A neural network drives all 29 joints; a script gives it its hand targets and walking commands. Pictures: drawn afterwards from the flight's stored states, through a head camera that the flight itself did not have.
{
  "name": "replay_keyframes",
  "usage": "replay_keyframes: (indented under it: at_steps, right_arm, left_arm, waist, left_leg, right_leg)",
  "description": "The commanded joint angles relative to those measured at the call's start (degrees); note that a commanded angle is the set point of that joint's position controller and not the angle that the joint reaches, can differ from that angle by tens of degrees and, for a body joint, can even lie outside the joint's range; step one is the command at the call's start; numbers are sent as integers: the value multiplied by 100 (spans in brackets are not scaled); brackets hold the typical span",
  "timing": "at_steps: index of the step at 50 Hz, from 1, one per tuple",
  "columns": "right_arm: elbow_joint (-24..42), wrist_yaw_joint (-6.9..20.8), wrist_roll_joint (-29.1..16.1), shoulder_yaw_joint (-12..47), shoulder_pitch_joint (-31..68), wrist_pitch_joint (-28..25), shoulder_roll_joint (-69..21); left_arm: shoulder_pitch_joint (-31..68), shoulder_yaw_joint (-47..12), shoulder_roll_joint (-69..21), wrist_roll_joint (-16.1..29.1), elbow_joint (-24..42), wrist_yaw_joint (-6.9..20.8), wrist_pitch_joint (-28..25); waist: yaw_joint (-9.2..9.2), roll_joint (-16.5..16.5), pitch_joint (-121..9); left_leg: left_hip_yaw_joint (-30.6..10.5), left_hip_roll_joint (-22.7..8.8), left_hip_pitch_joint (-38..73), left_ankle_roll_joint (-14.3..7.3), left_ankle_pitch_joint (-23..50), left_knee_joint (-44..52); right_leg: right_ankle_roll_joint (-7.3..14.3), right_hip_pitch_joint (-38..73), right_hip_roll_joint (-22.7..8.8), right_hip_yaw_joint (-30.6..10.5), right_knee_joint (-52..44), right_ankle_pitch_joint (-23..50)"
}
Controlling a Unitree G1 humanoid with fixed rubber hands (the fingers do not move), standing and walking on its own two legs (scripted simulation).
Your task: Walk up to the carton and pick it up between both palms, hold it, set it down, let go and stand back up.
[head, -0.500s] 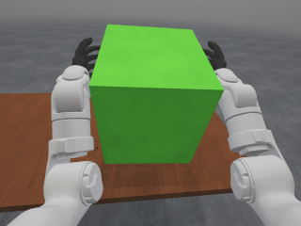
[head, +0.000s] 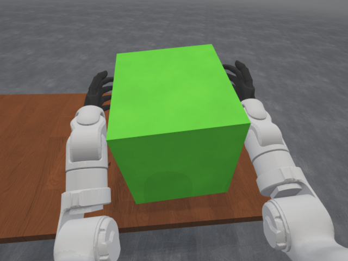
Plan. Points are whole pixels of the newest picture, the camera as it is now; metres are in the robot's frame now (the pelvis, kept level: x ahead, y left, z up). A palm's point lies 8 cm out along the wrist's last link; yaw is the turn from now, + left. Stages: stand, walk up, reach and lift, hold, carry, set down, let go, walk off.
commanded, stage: set down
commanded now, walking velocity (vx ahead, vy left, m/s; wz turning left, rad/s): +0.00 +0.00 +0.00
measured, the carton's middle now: (173, 124) +0.40 +0.01 +0.17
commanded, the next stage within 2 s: none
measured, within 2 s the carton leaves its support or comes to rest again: neither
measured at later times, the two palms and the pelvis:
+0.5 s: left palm (104, 112) +0.37 +0.16 +0.22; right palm (250, 110) +0.39 -0.16 +0.22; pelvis -0.01 +0.00 +0.00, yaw +0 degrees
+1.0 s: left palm (109, 122) +0.39 +0.16 +0.18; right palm (243, 115) +0.41 -0.16 +0.19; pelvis +0.01 +0.00 +0.00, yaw +0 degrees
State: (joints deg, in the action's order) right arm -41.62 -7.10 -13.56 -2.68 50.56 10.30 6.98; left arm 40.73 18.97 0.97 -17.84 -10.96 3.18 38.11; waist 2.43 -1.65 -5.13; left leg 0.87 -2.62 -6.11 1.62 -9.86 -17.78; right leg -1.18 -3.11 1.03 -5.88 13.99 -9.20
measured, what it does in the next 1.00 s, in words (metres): stands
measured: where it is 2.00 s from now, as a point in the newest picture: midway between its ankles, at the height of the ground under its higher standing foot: outside the picture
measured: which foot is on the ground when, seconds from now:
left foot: down 0.00-1.00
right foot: down 0.00-1.00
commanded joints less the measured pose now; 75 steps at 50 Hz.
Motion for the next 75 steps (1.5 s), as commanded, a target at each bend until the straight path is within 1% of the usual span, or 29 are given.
replay_keyframes:
  at_steps: [1,2,5,7,9,13,16,17,18,21,25,29,32,34,37,39,44,47,50,52,56,57,60,62,65,66,70,73,75]
  right_arm:
    - [1586,653,-152,1504,3295,-254,-2505]
    - [1835,625,-197,1589,3360,-259,-2543]
    - [1746,572,-255,1645,3195,-241,-2573]
    - [1713,566,-206,1578,3136,-255,-2463]
    - [1679,581,-193,1619,3206,-249,-2493]
    - [983,719,-24,1262,3101,-289,-2321]
    - [458,838,262,899,3096,-268,-2193]
    - [384,886,361,788,3123,-288,-2129]
    - [423,931,368,819,3117,-324,-2099]
    - [236,1102,522,697,3223,-353,-2059]
    - [254,1250,486,912,3486,-456,-2239]
    - [-1,1312,554,818,3239,-421,-2148]
    - [-111,1346,605,737,3151,-450,-2150]
    - [-142,1403,607,697,3186,-464,-2079]
    - [53,1407,501,936,3161,-527,-2223]
    - [143,1391,523,956,3123,-567,-2251]
    - [194,1394,463,1068,3034,-664,-2364]
    - [58,1374,496,1068,2908,-632,-2319]
    - [-139,1397,613,875,2710,-614,-2155]
    - [50,1420,586,996,2807,-680,-2232]
    - [139,1445,573,1054,2815,-789,-2307]
    - [-170,1453,685,979,2635,-694,-2285]
    - [125,1445,645,1100,2656,-828,-2412]
    - [179,1457,714,1031,2728,-886,-2321]
    - [-373,1520,903,702,2608,-823,-2192]
    - [-366,1539,921,734,2594,-847,-2230]
    - [-442,1644,1055,511,2672,-978,-2243]
    - [-507,1681,1132,507,2705,-1023,-2272]
    - [-440,1700,1203,427,2740,-1066,-2248]
  left_arm:
    - [3356,-2431,-2367,1032,1159,455,-486]
    - [3248,-2385,-2308,1004,1161,453,-457]
    - [3120,-2542,-2511,1054,1232,446,-456]
    - [2949,-2582,-2630,982,1140,435,-416]
    - [3033,-2468,-2476,954,1048,441,-434]
    - [3029,-2224,-2622,731,722,421,-417]
    - [3127,-1862,-2422,508,180,437,-441]
    - [3126,-1771,-2447,487,11,466,-435]
    - [3094,-1846,-2535,504,8,436,-464]
    - [3137,-1612,-2427,408,-260,355,-566]
    - [3341,-1539,-2513,435,-283,173,-728]
    - [3176,-1363,-2371,397,-513,135,-761]
    - [3301,-1486,-2544,441,-448,102,-845]
    - [3192,-1470,-2549,393,-553,67,-847]
    - [3019,-1531,-2726,436,-242,-16,-895]
    - [3034,-1682,-2726,570,-230,-19,-972]
    - [3078,-2010,-2892,660,181,-148,-1137]
    - [2909,-1881,-2809,596,-38,-114,-1125]
    - [2593,-1699,-2795,474,-373,-69,-1050]
    - [2619,-1754,-2835,488,-172,-96,-1127]
    - [2737,-1997,-3048,635,43,-182,-1281]
    - [2775,-1841,-2954,548,-64,-178,-1277]
    - [2574,-1997,-3105,613,50,-202,-1332]
    - [2708,-2049,-3074,653,43,-226,-1398]
    - [2640,-1646,-2920,453,-466,-184,-1362]
    - [2556,-1579,-2953,423,-447,-185,-1380]
    - [2746,-1675,-3091,396,-439,-249,-1536]
    - [2793,-1472,-3012,322,-498,-269,-1588]
    - [2832,-1527,-3080,364,-572,-295,-1650]
  waist:
    - [15,-43,-2057]
    - [-68,-114,-1965]
    - [12,-1,-2064]
    - [71,134,-1879]
    - [-84,-26,-1842]
    - [-53,230,-1433]
    - [-193,120,-1105]
    - [-158,74,-1046]
    - [-169,194,-1024]
    - [-406,81,-1114]
    - [-722,24,-1299]
    - [-745,-99,-1063]
    - [-665,35,-1104]
    - [-716,136,-1110]
    - [-837,136,-1390]
    - [-765,27,-1414]
    - [-718,235,-1814]
    - [-745,117,-1487]
    - [-714,242,-1116]
    - [-820,209,-1383]
    - [-804,379,-1777]
    - [-812,312,-1415]
    - [-799,257,-1765]
    - [-756,255,-1754]
    - [-766,277,-1147]
    - [-893,187,-1243]
    - [-880,388,-1438]
    - [-1007,301,-1469]
    - [-919,231,-1573]
  left_leg:
    - [211,505,1775,101,2761,-187]
    - [233,527,1684,72,2700,-179]
    - [215,540,1734,128,2955,-220]
    - [183,486,1829,189,2964,-215]
    - [196,476,1711,107,2797,-160]
    - [244,404,1739,168,2394,32]
    - [271,360,1533,98,1816,193]
    - [289,365,1451,76,1520,248]
    - [285,359,1453,89,1456,285]
    - [303,338,1368,23,1198,377]
    - [349,313,1311,2,1424,300]
    - [370,337,1159,-84,1268,384]
    - [365,331,1202,-13,1345,353]
    - [371,320,1202,20,1337,322]
    - [346,326,1307,48,1904,190]
    - [329,329,1287,52,2006,141]
    - [298,289,1514,171,2543,-27]
    - [328,268,1356,126,2465,-17]
    - [349,269,1265,132,2283,56]
    - [339,257,1335,138,2504,11]
    - [332,228,1465,196,2776,-65]
    - [339,226,1413,170,2692,-61]
    - [391,242,1423,180,2941,-173]
    - [315,200,1450,179,2841,-148]
    - [401,180,1243,138,2355,8]
    - [439,178,1214,110,2325,61]
    - [412,142,1357,187,2448,-4]
    - [464,145,1231,135,2436,-8]
    - [418,134,1322,131,2366,9]
  right_leg:
    - [-161,1068,225,1132,140,2367]
    - [-194,1126,186,1086,176,2560]
    - [-177,1220,202,1108,218,2843]
    - [-149,997,238,1184,173,2597]
    - [-182,1013,213,1090,192,2600]
    - [-82,557,247,1218,-2,1543]
    - [-70,386,211,1178,-93,883]
    - [-44,356,197,1202,-136,632]
    - [-26,265,193,1193,-125,574]
    - [-8,44,203,1214,-122,293]
    - [6,-17,252,1184,-39,423]
    - [-48,-36,222,1141,-111,320]
    - [14,-132,241,1162,-80,323]
    - [35,-231,256,1165,-83,243]
    - [13,-119,285,1172,-9,773]
    - [8,-98,310,1160,6,933]
    - [48,-90,350,1163,95,1376]
    - [27,-37,338,1145,67,1395]
    - [46,-139,300,1158,7,1244]
    - [39,-91,321,1142,80,1506]
    - [99,-213,347,1161,116,1563]
    - [65,-356,340,1152,82,1447]
    - [69,-251,370,1146,172,1819]
    - [91,-329,347,1135,153,1743]
    - [95,-509,320,1148,25,1147]
    - [80,-439,324,1135,51,1224]
    - [180,-619,343,1147,26,993]
    - [145,-593,338,1116,92,1052]
    - [148,-607,355,1131,65,1033]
